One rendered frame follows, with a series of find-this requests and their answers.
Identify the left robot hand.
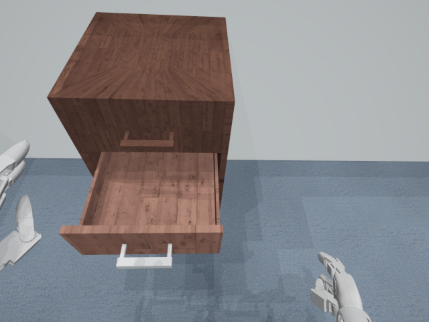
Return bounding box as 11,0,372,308
0,140,42,271

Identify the right robot forearm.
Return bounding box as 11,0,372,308
336,307,371,322

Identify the handle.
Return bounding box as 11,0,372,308
120,140,174,152
116,244,172,269

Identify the right robot hand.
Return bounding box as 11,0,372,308
311,252,363,317

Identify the drawer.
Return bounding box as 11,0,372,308
59,152,223,255

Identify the cabinet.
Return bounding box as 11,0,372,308
47,12,235,208

